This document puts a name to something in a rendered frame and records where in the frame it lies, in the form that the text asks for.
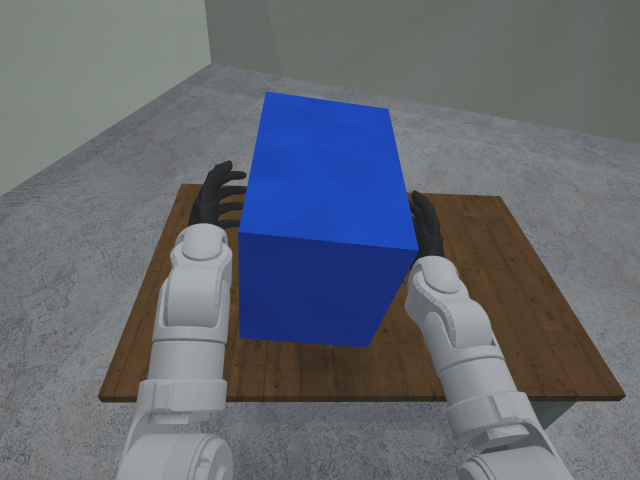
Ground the carton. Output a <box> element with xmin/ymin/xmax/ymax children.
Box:
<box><xmin>238</xmin><ymin>92</ymin><xmax>419</xmax><ymax>348</ymax></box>

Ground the robot right upper arm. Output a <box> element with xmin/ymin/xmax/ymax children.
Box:
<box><xmin>458</xmin><ymin>446</ymin><xmax>571</xmax><ymax>480</ymax></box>

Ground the left robot hand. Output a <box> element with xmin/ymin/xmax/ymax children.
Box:
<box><xmin>188</xmin><ymin>160</ymin><xmax>247</xmax><ymax>230</ymax></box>

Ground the table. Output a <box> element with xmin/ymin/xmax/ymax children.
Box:
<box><xmin>98</xmin><ymin>184</ymin><xmax>626</xmax><ymax>454</ymax></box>

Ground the right robot forearm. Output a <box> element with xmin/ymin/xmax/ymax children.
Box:
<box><xmin>405</xmin><ymin>256</ymin><xmax>574</xmax><ymax>480</ymax></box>

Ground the right robot hand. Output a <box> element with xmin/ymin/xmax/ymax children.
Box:
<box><xmin>408</xmin><ymin>190</ymin><xmax>445</xmax><ymax>271</ymax></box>

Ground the robot left upper arm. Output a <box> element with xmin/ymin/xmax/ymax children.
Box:
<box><xmin>117</xmin><ymin>433</ymin><xmax>233</xmax><ymax>480</ymax></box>

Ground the left robot forearm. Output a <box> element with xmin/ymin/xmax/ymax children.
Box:
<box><xmin>115</xmin><ymin>223</ymin><xmax>232</xmax><ymax>480</ymax></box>

